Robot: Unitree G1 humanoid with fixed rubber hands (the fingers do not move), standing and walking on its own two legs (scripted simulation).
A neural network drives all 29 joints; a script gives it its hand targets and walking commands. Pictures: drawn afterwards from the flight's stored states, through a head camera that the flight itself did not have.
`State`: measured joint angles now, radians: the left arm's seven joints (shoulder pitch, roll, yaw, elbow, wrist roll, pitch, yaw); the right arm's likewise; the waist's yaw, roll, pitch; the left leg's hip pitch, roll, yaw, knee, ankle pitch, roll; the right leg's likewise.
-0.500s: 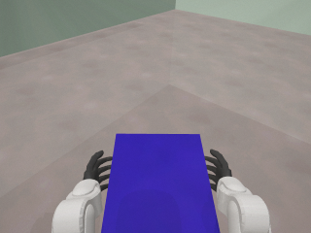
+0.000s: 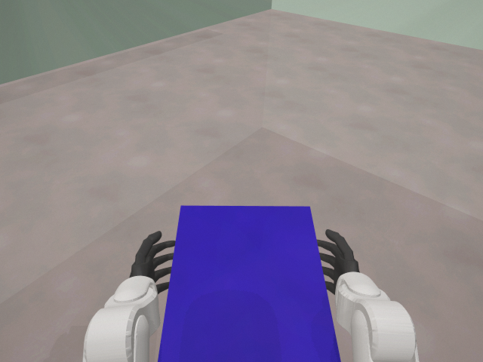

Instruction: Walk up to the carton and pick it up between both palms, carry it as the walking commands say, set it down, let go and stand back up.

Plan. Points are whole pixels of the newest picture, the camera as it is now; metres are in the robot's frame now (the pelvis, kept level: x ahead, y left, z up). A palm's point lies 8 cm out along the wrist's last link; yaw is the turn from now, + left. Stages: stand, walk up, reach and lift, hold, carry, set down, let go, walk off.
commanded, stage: carry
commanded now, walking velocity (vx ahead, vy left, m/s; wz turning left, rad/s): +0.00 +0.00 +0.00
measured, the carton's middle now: (244, 302) +0.25 +0.00 +0.01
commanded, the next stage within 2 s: none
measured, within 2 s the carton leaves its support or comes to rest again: neither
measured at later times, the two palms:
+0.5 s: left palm (146, 281) +0.25 +0.14 +0.09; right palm (348, 278) +0.24 -0.15 +0.09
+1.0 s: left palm (147, 280) +0.25 +0.14 +0.10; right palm (350, 277) +0.24 -0.15 +0.10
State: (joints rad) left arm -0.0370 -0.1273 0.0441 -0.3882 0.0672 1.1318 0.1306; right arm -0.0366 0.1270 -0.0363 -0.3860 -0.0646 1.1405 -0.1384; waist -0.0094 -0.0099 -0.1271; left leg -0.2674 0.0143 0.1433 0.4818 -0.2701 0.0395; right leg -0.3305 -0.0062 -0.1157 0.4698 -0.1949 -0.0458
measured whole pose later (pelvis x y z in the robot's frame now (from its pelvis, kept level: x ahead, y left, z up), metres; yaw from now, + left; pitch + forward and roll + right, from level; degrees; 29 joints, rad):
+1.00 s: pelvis +0.01 +0.00 +0.00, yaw +0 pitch +3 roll +0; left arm -0.02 -0.13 0.04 -0.47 0.06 1.19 0.14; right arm -0.02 0.13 -0.03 -0.46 -0.05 1.20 -0.15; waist -0.02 0.00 -0.13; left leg -0.25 0.03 0.14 0.49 -0.29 0.03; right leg -0.31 0.00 -0.12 0.47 -0.21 -0.05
